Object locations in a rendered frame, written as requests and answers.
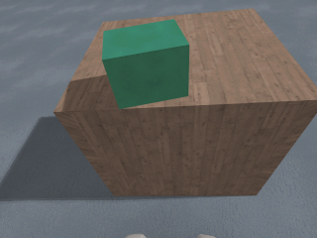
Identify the pedestal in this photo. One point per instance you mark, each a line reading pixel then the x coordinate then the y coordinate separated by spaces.
pixel 248 103

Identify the carton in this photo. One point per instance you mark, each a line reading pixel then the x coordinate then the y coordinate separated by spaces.
pixel 146 63

